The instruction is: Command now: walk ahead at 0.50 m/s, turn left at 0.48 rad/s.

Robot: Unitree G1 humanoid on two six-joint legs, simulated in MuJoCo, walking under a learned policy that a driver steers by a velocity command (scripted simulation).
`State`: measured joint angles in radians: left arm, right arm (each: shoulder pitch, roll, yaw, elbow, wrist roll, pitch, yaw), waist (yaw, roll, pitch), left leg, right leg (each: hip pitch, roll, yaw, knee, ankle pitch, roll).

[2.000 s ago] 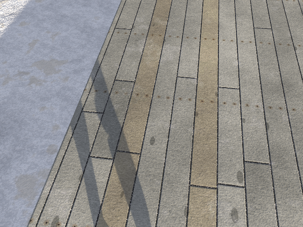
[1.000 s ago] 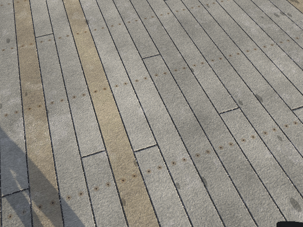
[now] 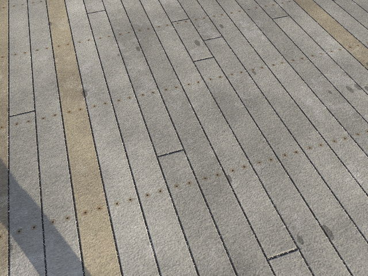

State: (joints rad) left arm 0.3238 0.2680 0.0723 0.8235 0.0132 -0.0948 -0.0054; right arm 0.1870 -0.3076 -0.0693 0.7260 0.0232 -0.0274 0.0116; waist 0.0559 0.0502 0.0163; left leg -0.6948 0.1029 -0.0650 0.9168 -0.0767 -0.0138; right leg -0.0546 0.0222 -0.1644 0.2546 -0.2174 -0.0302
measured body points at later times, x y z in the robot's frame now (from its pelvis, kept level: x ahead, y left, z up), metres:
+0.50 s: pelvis +0.27 +0.08 +0.00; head +0.30 +0.11 +0.45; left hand +0.39 +0.39 -0.09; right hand +0.42 -0.17 -0.10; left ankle +0.23 +0.14 -0.75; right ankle +0.46 -0.07 -0.68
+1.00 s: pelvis +0.55 +0.11 +0.00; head +0.58 +0.12 +0.45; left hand +0.47 +0.38 -0.12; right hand +0.82 -0.05 -0.10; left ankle +0.59 +0.31 -0.68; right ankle +0.56 +0.02 -0.75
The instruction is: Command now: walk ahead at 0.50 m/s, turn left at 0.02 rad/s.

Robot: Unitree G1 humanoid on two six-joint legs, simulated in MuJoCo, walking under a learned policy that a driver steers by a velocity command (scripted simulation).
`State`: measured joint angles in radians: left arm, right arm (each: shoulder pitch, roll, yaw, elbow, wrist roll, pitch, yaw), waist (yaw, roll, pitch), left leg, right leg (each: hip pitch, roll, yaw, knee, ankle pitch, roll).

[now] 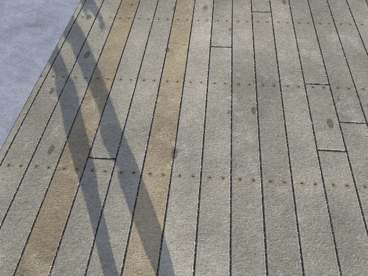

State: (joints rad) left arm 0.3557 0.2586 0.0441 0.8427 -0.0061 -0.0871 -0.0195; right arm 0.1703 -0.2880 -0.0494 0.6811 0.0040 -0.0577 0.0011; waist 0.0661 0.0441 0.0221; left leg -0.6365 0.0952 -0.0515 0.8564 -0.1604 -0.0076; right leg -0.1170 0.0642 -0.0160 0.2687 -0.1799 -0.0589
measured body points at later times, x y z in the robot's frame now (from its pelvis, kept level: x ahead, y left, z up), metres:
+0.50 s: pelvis +0.27 +0.04 +0.00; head +0.29 +0.04 +0.45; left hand +0.47 +0.29 -0.10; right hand +0.26 -0.25 -0.12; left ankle +0.26 +0.15 -0.75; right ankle +0.33 -0.13 -0.68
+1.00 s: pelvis +0.50 -0.10 +0.00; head +0.53 -0.13 +0.45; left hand +0.71 +0.12 -0.10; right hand +0.54 -0.42 -0.10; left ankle +0.71 +0.02 -0.68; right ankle +0.46 -0.15 -0.75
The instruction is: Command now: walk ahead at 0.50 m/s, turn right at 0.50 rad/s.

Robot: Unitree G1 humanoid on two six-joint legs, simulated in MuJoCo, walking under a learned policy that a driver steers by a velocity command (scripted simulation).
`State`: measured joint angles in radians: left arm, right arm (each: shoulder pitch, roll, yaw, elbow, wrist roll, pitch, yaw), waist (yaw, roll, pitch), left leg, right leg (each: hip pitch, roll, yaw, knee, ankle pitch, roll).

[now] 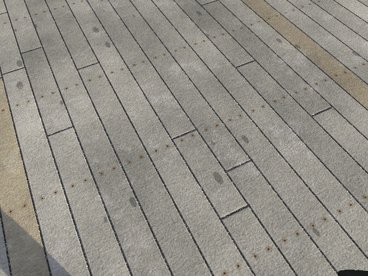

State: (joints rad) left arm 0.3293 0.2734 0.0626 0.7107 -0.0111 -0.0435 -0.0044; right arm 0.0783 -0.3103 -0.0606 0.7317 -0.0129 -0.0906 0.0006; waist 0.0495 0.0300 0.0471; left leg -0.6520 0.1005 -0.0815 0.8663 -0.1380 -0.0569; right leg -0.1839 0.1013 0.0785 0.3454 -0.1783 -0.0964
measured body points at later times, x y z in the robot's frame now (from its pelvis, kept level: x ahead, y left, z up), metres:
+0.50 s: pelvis +0.28 +0.06 +0.00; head +0.31 +0.07 +0.45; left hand +0.47 +0.31 -0.10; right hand +0.29 -0.21 -0.12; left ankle +0.28 +0.15 -0.75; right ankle +0.36 -0.11 -0.68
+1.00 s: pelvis +0.54 +0.00 +0.00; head +0.57 +0.01 +0.45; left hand +0.56 +0.29 -0.12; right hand +0.74 -0.25 -0.10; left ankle +0.60 +0.18 -0.67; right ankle +0.54 -0.11 -0.75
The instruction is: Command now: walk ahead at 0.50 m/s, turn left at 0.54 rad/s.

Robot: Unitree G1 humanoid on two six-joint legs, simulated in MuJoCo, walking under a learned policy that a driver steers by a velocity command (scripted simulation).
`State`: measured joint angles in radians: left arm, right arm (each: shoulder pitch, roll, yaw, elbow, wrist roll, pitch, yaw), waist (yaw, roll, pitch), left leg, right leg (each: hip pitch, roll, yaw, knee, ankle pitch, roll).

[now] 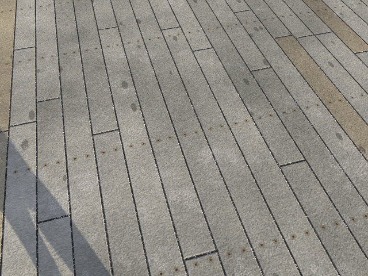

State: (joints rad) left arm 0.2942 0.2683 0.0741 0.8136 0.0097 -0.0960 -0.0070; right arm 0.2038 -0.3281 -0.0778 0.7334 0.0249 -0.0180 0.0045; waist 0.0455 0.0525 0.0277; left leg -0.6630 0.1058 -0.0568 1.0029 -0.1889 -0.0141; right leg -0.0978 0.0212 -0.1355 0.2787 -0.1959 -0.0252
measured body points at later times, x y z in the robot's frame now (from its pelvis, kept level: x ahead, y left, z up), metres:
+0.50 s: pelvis +0.26 +0.09 +0.00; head +0.29 +0.12 +0.45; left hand +0.37 +0.40 -0.09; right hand +0.42 -0.16 -0.10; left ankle +0.24 +0.15 -0.75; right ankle +0.43 -0.07 -0.67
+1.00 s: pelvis +0.56 +0.13 +0.00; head +0.58 +0.13 +0.45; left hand +0.48 +0.40 -0.12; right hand +0.81 -0.05 -0.10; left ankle +0.57 +0.31 -0.68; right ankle +0.58 +0.04 -0.75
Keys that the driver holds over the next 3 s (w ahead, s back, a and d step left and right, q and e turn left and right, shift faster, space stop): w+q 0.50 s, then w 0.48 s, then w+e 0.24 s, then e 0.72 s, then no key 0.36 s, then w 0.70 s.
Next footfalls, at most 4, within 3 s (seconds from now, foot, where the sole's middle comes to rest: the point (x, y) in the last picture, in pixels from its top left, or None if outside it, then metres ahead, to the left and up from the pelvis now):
0.24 left None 0.28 0.16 -0.78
0.74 right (189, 240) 0.62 0.05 -0.78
1.22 left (109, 199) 0.78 0.39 -0.78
1.68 right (167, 169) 0.94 0.16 -0.78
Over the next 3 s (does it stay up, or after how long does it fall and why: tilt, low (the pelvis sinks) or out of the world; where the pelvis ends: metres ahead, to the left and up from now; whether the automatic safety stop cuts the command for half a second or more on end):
stays up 1.05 0.29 0.00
